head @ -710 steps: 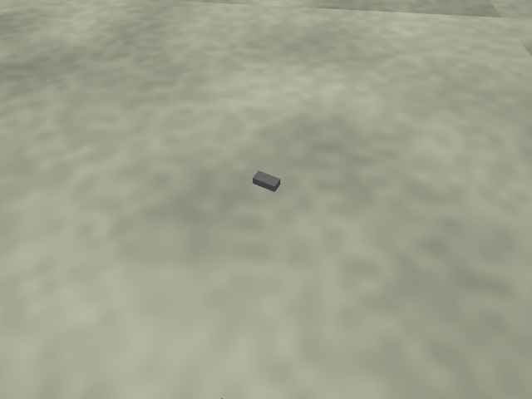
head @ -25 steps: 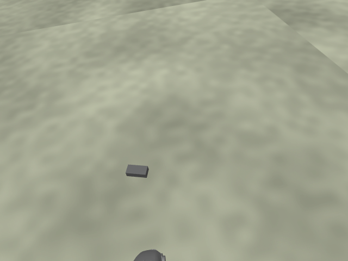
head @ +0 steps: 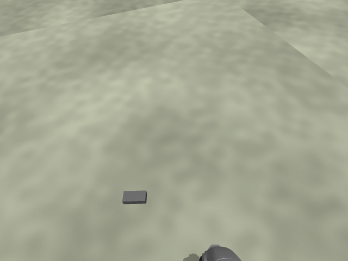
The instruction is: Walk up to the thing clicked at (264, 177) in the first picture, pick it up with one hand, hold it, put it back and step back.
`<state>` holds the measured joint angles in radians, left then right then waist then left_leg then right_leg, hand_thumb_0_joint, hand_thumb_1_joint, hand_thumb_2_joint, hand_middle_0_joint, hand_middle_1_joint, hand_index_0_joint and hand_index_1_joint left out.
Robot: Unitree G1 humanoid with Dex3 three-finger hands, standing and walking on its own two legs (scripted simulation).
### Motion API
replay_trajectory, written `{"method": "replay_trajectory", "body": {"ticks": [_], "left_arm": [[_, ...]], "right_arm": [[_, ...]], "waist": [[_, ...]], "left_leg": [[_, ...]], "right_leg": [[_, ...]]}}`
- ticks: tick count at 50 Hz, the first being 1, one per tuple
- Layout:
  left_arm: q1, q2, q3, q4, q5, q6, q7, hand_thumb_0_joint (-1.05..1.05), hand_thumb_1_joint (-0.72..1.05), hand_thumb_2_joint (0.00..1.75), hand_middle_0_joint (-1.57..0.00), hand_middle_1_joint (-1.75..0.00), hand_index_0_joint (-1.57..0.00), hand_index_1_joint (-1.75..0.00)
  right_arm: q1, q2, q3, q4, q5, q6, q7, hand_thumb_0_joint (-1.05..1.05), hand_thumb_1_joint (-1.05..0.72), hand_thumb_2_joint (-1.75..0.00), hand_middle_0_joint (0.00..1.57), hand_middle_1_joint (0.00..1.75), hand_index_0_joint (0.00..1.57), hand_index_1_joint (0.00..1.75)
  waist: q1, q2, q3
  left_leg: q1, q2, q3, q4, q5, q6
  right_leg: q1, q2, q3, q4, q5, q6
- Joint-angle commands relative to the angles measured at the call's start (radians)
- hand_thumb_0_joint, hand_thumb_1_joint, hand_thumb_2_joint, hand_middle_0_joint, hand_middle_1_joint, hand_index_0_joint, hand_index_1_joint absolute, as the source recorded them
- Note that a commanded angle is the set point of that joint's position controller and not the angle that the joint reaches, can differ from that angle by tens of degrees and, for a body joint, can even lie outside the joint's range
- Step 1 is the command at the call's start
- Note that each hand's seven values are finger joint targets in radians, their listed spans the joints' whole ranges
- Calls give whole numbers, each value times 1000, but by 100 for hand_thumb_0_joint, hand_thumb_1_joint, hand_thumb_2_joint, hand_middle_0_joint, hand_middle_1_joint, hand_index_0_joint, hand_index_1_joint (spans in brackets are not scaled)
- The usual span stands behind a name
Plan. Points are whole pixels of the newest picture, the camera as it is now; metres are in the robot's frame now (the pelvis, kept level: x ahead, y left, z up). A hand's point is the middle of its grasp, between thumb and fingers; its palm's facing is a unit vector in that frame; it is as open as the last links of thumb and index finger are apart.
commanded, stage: walk up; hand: left
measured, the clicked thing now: (134, 197) +0.56 +0.25 -0.74
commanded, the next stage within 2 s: stand in 1.52 s
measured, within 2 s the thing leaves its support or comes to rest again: neither
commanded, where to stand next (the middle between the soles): +0.16 +0.03 m, yaw -1 degrees
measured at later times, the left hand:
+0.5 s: hand out of the picture +0.16 +0.35 -0.17, palm faces -0.03 -0.92 -0.40, open 7.4 cm
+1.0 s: hand (57, 257) +0.18 +0.31 -0.14, palm faces -0.04 -0.93 -0.35, open 7.4 cm
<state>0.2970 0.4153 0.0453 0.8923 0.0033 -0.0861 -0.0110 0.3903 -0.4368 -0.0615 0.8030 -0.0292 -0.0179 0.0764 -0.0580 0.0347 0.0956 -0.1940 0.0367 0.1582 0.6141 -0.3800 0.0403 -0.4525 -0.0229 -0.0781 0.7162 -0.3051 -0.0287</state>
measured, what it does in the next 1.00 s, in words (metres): walks ahead: right foot, then left foot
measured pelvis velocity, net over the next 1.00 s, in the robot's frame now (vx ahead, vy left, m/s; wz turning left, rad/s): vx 0.09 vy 0.06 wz -0.03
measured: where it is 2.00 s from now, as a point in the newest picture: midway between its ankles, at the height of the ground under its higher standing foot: outside the picture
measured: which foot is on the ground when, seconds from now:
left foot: down 0.00-0.04, up 0.06-0.30, down 0.32-1.00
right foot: up 0.00-0.02, down 0.04-1.00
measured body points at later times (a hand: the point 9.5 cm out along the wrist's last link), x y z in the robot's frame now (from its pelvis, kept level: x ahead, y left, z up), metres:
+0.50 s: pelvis +0.08 +0.07 -0.02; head +0.10 +0.08 +0.43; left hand +0.17 +0.40 -0.14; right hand +0.16 -0.25 -0.13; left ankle +0.13 +0.21 -0.73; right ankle +0.09 -0.07 -0.73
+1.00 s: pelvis +0.09 +0.06 +0.01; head +0.10 +0.05 +0.46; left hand +0.18 +0.36 -0.12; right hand +0.18 -0.26 -0.12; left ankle +0.13 +0.21 -0.73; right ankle +0.09 -0.07 -0.73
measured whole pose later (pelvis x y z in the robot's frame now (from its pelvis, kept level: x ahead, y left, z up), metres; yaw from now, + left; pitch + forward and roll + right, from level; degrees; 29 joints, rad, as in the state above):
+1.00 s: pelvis +0.09 +0.06 +0.01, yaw -2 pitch -2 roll +0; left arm 0.09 0.36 0.02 1.10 0.00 0.01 -0.02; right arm 0.05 -0.39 0.00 1.10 0.00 -0.02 0.01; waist 0.00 0.01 0.08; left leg -0.25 0.07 0.02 0.50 -0.21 -0.05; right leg -0.22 -0.02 0.01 0.53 -0.27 0.01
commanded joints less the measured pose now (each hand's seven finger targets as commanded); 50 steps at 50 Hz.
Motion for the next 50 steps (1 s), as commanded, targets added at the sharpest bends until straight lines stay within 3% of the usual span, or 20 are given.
{"method": "replay_trajectory", "body": {"ticks": [1, 2, 3, 4, 6, 10, 12, 15, 16, 17, 18, 19, 21, 23, 24, 26, 28, 30, 36, 50], "left_arm": [[223, 265, 98, -23, 9, -34, 40, 0, 90, 90, -20, -30, -20, -30], [239, 349, 115, -46, 17, -36, 58, 0, 90, 90, -20, -30, -20, -30], [168, 357, 102, -76, 1, -28, 61, 0, 90, 90, -20, -30, -20, -30], [131, 349, 97, -84, -11, -22, 65, 0, 90, 90, -20, -30, -20, -30], [66, 309, 86, -105, -6, -19, 67, 0, 90, 90, -20, -30, -20, -30], [-17, 253, 64, -121, 17, -15, 50, 0, 90, 90, -20, -30, -20, -30], [-43, 252, 59, -110, 23, -4, 40, 0, 90, 90, -20, -30, -20, -30], [-112, 210, 38, -104, 3, 33, 32, 0, 90, 90, -20, -30, -20, -30], [-103, 170, 25, -103, -3, 46, 30, 0, 90, 90, -20, -30, -20, -30], [-74, 137, 19, -97, -9, 59, 30, 0, 90, 90, -20, -30, -20, -30], [-74, 202, 39, -55, -8, 72, 37, 0, 90, 90, -20, -30, -20, -30], [-82, 219, 43, -33, -3, 75, 34, 0, 90, 90, -20, -30, -20, -30], [-45, 194, 44, 9, -6, 74, 29, 0, 90, 90, -20, -30, -20, -30], [-29, 190, 48, 42, 0, 68, 23, 0, 90, 90, -20, -30, -20, -30], [-42, 203, 49, 43, 8, 66, 23, 0, 90, 90, -20, -30, -20, -30], [-137, 232, 46, 27, 9, 69, 15, 0, 90, 90, -20, -30, -20, -30], [-155, 200, 31, 39, 1, 76, 10, 0, 90, 90, -20, -30, -20, -30], [-148, 190, 24, 63, 1, 77, 8, 0, 90, 90, -20, -30, -20, -30], [-203, 202, 21, 94, 0, 73, 6, 0, 90, 90, -20, -30, -20, -30], [-278, 173, 21, 153, 1, 80, 1, 0, 90, 90, -20, -30, -20, -30]], "right_arm": [[-67, -149, -43, -140, 18, -21, -23, 0, -90, -90, 20, 30, 20, 30], [-24, -91, -20, -147, 20, -17, -31, 0, -90, -90, 20, 30, 20, 30], [-15, -184, -47, -126, 10, 11, -44, 0, -90, -90, 20, 30, 20, 30], [-21, -218, -64, -109, 9, 26, -53, 0, -90, -90, 20, 30, 20, 30], [-20, -204, -63, -89, 11, 28, -53, 0, -90, -90, 20, 30, 20, 30], [32, -156, -53, -13, 21, 20, -52, 0, -90, -90, 20, 30, 20, 30], [5, -139, -44, 14, 30, 11, -55, 0, -90, -90, 20, 30, 20, 30], [22, -154, -50, 62, 25, -15, -76, 0, -90, -90, 20, 30, 20, 30], [-4, -197, -55, 59, 12, -24, -83, 0, -90, -90, 20, 30, 20, 30], [-78, -271, -61, 27, 4, -36, -87, 0, -90, -90, 20, 30, 20, 30], [-140, -319, -66, 22, 23, -33, -85, 0, -90, -90, 20, 30, 20, 30], [-190, -291, -58, 22, 16, -32, -87, 0, -90, -90, 20, 30, 20, 30], [-239, -261, -40, 32, 14, -34, -94, 0, -90, -90, 20, 30, 20, 30], [-254, -255, -33, 52, 22, -31, -92, 0, -90, -90, 20, 30, 20, 30], [-247, -234, -25, 56, 24, -30, -91, 0, -90, -90, 20, 30, 20, 30], [-231, -200, -18, 77, 33, -28, -97, 0, -90, -90, 20, 30, 20, 30], [-258, -221, -19, 99, 26, -33, -98, 0, -90, -90, 20, 30, 20, 30], [-285, -218, -11, 114, 25, -37, -98, 0, -90, -90, 20, 30, 20, 30], [-316, -186, 4, 164, 34, -31, -97, 0, -90, -90, 20, 30, 20, 30], [-367, -163, 20, 259, 29, -21, -87, 0, -90, -90, 20, 30, 20, 30]], "waist": [[164, -120, -155], [150, -296, -189], [122, -126, -157], [105, -67, -103], [80, -76, -41], [44, -187, -68], [55, -254, -99], [11, -155, -120], [20, -44, -107], [55, 92, -100], [51, 124, -81], [70, 70, -52], [96, 115, -64], [105, 173, -89], [99, 141, -107], [49, 19, -111], [59, 73, -128], [69, 61, -156], [50, -18, -155], [56, -80, -119]], "left_leg": [[-251, 101, -83, 204, 317, 62], [-447, -23, -66, 431, -99, -2], [-465, 2, -188, 534, -223, -12], [-449, 33, -236, 590, -244, -15], [-456, 70, -266, 573, -162, -16], [-249, 61, -188, 335, -59, -35], [-137, 30, -132, 194, -13, -40], [13, -20, -81, -13, 214, -36], [6, 63, -208, -90, 200, -13], [-97, 272, -542, -219, 91, 74], [-223, 355, -624, -251, 40, 191], [-261, 323, -580, -232, 30, 192], [-204, 240, -443, -166, 94, 127], [-207, 209, -367, -91, 240, 85], [-212, 192, -338, -59, 250, 62], [-161, 103, -262, -70, 110, 14], [-126, 132, -306, -123, 71, 22], [-123, 159, -319, -143, 131, 43], [-45, 101, -227, -104, 223, 9], [37, 91, -190, -211, 229, -20]], "right_leg": [[483, -25, 125, -251, 68, -51], [591, -323, 589, -339, 134, -158], [471, -427, 746, -390, 0, -261], [370, -421, 685, -382, -4, -299], [272, -346, 519, -362, 36, -262], [92, -224, 246, -281, 227, -197], [43, -194, 191, -215, 274, -178], [-38, -130, 140, -33, 164, -104], [-85, -88, 109, 54, 74, -62], [-78, 6, 78, 156, -55, -4], [26, 2, 104, 226, -238, -3], [49, -15, 120, 237, -247, -2], [58, -17, 97, 135, -148, -8], [165, -7, 70, -24, -31, -13], [205, -35, 113, -80, 66, -22], [136, -85, 215, -106, 111, -55], [148, -60, 161, -85, 118, -35], [200, -53, 136, -90, 131, -24], [184, -96, 194, -194, 214, -40], [196, -105, 203, -365, 90, -16]]}}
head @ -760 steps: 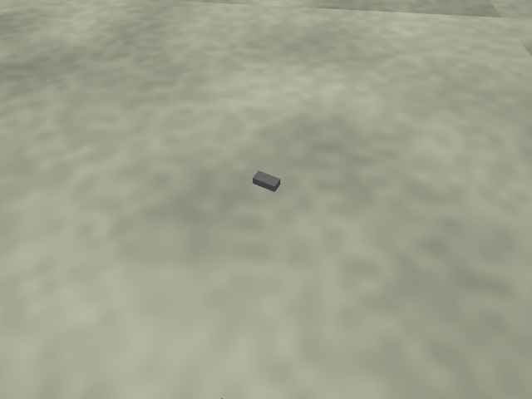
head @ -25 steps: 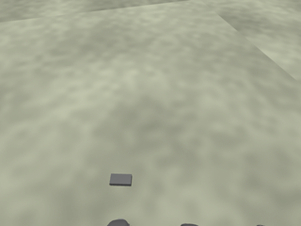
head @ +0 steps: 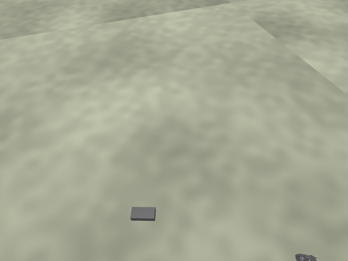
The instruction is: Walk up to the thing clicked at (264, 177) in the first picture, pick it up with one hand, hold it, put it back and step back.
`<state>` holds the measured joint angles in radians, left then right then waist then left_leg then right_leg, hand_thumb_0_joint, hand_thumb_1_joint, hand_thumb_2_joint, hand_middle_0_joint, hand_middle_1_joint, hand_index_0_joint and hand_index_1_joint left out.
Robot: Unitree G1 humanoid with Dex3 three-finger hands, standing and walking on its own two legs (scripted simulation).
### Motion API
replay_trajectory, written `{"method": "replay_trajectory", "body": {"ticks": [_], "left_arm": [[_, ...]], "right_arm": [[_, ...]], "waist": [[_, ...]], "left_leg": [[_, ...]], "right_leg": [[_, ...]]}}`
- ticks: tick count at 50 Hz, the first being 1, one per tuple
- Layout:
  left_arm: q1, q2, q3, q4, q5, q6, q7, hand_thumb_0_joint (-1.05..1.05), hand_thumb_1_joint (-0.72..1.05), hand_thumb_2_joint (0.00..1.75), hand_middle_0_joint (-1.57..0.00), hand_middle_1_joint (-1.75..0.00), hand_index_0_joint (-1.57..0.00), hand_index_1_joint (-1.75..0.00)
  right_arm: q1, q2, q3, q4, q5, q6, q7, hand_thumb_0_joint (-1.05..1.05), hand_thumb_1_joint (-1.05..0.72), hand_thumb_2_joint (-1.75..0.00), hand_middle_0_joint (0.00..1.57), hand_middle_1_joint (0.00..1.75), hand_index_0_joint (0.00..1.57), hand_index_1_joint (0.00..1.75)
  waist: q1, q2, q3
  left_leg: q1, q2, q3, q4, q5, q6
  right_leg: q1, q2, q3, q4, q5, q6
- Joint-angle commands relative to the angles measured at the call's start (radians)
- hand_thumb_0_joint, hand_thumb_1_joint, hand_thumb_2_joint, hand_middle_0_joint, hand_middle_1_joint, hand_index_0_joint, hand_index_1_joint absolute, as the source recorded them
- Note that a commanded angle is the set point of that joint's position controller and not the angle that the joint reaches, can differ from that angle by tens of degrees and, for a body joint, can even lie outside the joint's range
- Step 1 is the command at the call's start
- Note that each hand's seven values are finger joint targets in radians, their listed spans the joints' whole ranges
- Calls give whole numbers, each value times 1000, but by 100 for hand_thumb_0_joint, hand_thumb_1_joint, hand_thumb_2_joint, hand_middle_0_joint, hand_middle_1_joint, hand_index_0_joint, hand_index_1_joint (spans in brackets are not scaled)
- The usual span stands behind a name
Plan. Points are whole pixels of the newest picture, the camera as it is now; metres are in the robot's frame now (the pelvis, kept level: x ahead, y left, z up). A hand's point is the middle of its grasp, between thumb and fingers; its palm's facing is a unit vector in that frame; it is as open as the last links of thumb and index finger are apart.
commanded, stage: walk up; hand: left
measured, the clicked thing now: (143, 213) +0.47 +0.21 -0.75
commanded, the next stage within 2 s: stand in 0.52 s
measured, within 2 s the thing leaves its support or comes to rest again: neither
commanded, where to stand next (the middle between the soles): +0.08 -0.02 m, yaw +1 degrees
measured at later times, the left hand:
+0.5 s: hand out of the picture +0.11 +0.26 -0.15, palm faces -0.03 -0.95 -0.31, open 7.4 cm
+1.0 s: hand out of the picture +0.09 +0.28 -0.14, palm faces -0.02 -0.94 -0.35, open 7.4 cm
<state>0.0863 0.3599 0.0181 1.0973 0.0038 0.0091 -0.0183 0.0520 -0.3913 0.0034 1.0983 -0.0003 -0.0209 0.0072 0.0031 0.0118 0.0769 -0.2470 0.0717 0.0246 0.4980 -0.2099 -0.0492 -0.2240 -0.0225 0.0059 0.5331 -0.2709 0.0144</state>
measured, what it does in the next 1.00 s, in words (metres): stands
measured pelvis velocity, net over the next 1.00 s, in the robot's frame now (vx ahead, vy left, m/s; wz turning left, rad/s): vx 0.02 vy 0.02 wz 0.00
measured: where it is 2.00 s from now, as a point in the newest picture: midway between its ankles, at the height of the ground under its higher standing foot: outside the picture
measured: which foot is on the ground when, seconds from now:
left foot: down 0.00-1.00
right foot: down 0.00-1.00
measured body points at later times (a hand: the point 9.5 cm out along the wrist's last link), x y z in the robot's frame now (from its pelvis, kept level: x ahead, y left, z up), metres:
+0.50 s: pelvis +0.01 +0.01 +0.01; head +0.02 +0.02 +0.46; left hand +0.11 +0.31 -0.12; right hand +0.08 -0.30 -0.12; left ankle +0.04 +0.16 -0.73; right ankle +0.01 -0.13 -0.73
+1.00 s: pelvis +0.02 +0.02 +0.01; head +0.03 +0.01 +0.46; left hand +0.09 +0.32 -0.12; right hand +0.11 -0.28 -0.12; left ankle +0.04 +0.16 -0.73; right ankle +0.01 -0.13 -0.73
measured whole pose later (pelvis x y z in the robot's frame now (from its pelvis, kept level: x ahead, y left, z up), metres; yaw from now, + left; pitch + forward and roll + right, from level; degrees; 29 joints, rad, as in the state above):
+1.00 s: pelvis +0.02 +0.02 +0.01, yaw +0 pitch -2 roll +0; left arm 0.11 0.35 0.01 1.14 0.01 -0.01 -0.01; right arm 0.07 -0.35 -0.01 1.15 -0.01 -0.01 0.02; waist 0.00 0.01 0.06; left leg -0.14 0.05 0.04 0.33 -0.16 -0.03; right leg -0.10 -0.04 0.01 0.33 -0.19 0.04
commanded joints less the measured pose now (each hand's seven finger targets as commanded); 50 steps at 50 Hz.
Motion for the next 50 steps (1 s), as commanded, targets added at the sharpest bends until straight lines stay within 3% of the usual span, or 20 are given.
{"method": "replay_trajectory", "body": {"ticks": [1, 4, 14, 20, 26, 31, 37, 41, 45, 50], "left_arm": [[-71, 226, 48, -49, 2, -15, 8, 0, 90, 90, -20, -30, -20, -30], [-80, 220, 49, -47, 0, -12, 5, 0, 90, 90, -20, -30, -20, -30], [-77, 205, 50, -38, 0, -4, 2, 0, 90, 90, -20, -30, -20, -30], [-76, 201, 49, -31, 1, -2, 3, 0, 90, 90, -20, -30, -20, -30], [-76, 195, 37, -26, 6, -18, 6, 0, 90, 90, -20, -30, -20, -30], [-61, 208, 35, -15, 8, -37, 13, 0, 90, 90, -20, -30, -20, -30], [-49, 208, 33, -17, 5, -41, 18, 0, 90, 90, -20, -30, -20, -30], [-43, 205, 29, -15, 4, -40, 20, 0, 90, 90, -20, -30, -20, -30], [-35, 205, 30, -17, 7, -39, 22, 0, 90, 90, -20, -30, -20, -30], [-36, 207, 29, -19, 6, -36, 23, 0, 90, 90, -20, -30, -20, -30]], "right_arm": [[-28, -211, -47, -32, -1, -18, -18, 0, -90, -90, 20, 30, 20, 30], [-32, -200, -41, -26, -2, -22, -17, 0, -90, -90, 20, 30, 20, 30], [-20, -201, -42, -19, -4, -31, -22, 0, -90, -90, 20, 30, 20, 30], [-13, -198, -46, -23, -5, -28, -23, 0, -90, -90, 20, 30, 20, 30], [-27, -186, -48, -17, -17, -17, -15, 0, -90, -90, 20, 30, 20, 30], [-27, -180, -51, -15, -14, -15, -7, 0, -90, -90, 20, 30, 20, 30], [-22, -182, -53, -14, -13, -13, -5, 0, -90, -90, 20, 30, 20, 30], [-33, -180, -54, -13, -12, -9, -4, 0, -90, -90, 20, 30, 20, 30], [-29, -179, -53, -14, -10, -10, -6, 0, -90, -90, 20, 30, 20, 30], [-35, -179, -53, -15, -12, -7, -5, 0, -90, -90, 20, 30, 20, 30]], "waist": [[-7, -57, -104], [-2, -57, -103], [1, -10, -138], [-5, -8, -123], [-9, 33, -111], [-13, -14, -124], [-14, -13, -125], [-11, -17, -114], [-11, -18, -119], [-9, -11, -104]], "left_leg": [[85, 56, -56, -104, 59, 70], [97, 56, -52, -134, 61, 60], [96, 77, -53, -179, 127, 61], [98, 82, -56, -192, 108, 61], [80, 79, -71, -225, 3, 51], [143, 77, -65, -206, 113, 51], [163, 80, -64, -208, 161, 54], [165, 78, -67, -210, 150, 51], [166, 78, -63, -211, 179, 53], [152, 79, -69, -220, 133, 52]], "right_leg": [[-15, -103, 113, -190, 59, -56], [-3, -105, 116, -215, 54, -53], [89, -93, 79, -197, 188, -40], [80, -90, 78, -213, 171, -36], [86, -101, 88, -240, 107, -27], [80, -109, 86, -250, 186, -23], [92, -110, 75, -249, 221, -19], [80, -108, 71, -257, 191, -17], [100, -112, 67, -250, 237, -17], [96, -110, 62, -256, 180, -18]]}}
